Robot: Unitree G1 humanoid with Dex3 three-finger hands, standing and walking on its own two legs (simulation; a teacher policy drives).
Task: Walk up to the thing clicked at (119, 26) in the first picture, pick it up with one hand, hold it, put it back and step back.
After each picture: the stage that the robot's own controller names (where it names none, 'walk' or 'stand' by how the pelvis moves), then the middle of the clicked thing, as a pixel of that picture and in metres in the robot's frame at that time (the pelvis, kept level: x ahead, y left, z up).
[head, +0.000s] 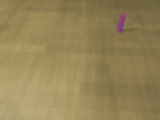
stand; (121, 23) +1.79 -0.55 -0.66
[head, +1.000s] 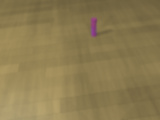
walk; (93, 27) +1.72 -0.07 -0.63
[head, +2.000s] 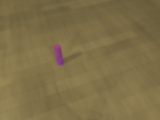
walk; (58, 55) +1.14 +0.27 -0.65
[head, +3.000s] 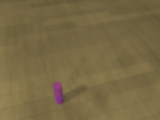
walk; (58, 93) +0.69 +0.21 -0.64
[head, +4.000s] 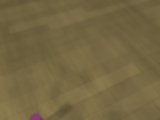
stand; out of the picture +0.39 +0.28 -0.62
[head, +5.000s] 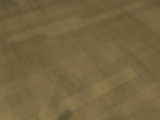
walk; out of the picture +0.39 +0.28 -0.65
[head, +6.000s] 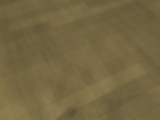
walk; out of the picture +0.31 +0.26 -0.62
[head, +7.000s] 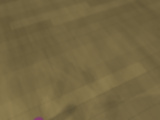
walk; out of the picture +0.34 +0.26 -0.62
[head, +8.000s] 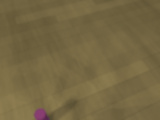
stand; (43, 119) +0.37 +0.26 -0.62
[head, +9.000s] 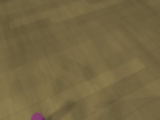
stand; out of the picture +0.36 +0.28 -0.62
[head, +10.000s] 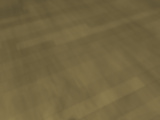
stand; out of the picture +0.37 +0.27 -0.65
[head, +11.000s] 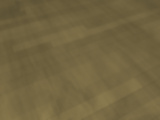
stand; out of the picture +0.35 +0.28 -0.66
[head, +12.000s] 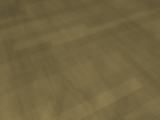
stand; out of the picture +0.35 +0.28 -0.66
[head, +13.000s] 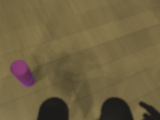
go down; (24, 75) +0.42 +0.27 -0.35
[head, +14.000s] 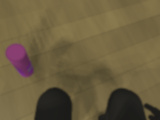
go down; (22, 63) +0.44 +0.27 -0.26
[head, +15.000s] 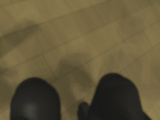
close in; out of the picture +0.43 +0.30 -0.17
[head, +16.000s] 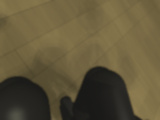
close; out of the picture +0.42 +0.32 -0.16
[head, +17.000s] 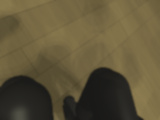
lift; out of the picture +0.40 +0.30 -0.16
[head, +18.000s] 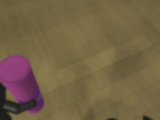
lift; (26, 90) +0.32 +0.18 +0.02
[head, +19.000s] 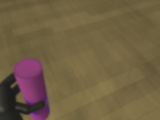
hold; (35, 94) +0.32 +0.16 +0.03
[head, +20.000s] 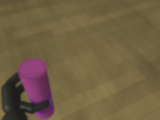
hold; (39, 93) +0.32 +0.15 +0.04
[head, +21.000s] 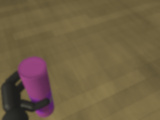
hold; (40, 91) +0.32 +0.15 +0.04
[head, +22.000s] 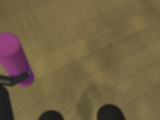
crouch; (17, 65) +0.41 +0.20 -0.03
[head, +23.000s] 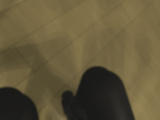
lower; out of the picture +0.46 +0.29 -0.16
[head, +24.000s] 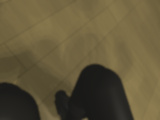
lower; out of the picture +0.44 +0.30 -0.17
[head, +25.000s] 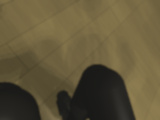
lower; out of the picture +0.43 +0.30 -0.17
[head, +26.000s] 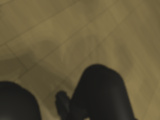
lower; out of the picture +0.43 +0.30 -0.17
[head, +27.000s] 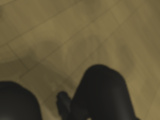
loosen; out of the picture +0.42 +0.30 -0.17
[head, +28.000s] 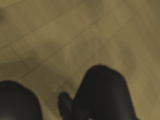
withdraw; out of the picture +0.42 +0.30 -0.17
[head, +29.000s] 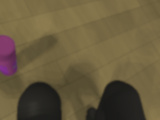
walk; (6, 59) +0.43 +0.27 -0.21
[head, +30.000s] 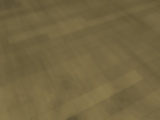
stand; out of the picture +0.36 +0.24 -0.58
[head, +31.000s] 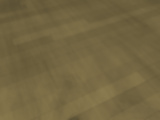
stand; out of the picture +0.37 +0.24 -0.60
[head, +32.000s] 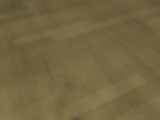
stand; out of the picture +0.37 +0.24 -0.59
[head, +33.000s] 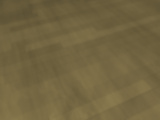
stand; out of the picture +0.39 +0.24 -0.65
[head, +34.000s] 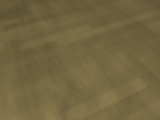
stand; out of the picture +0.36 +0.25 -0.66
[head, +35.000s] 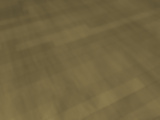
walk; out of the picture +0.35 +0.26 -0.66
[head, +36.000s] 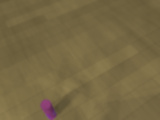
walk; (49, 110) +0.46 +0.25 -0.63
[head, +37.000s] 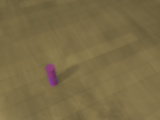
walk; (52, 75) +0.73 +0.24 -0.62
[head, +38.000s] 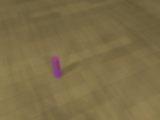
stand; (56, 67) +0.99 +0.25 -0.64
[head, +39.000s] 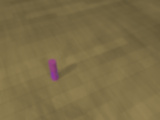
stand; (53, 70) +0.96 +0.25 -0.66
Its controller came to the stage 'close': yes
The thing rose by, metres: 0.70
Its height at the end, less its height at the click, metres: +0.00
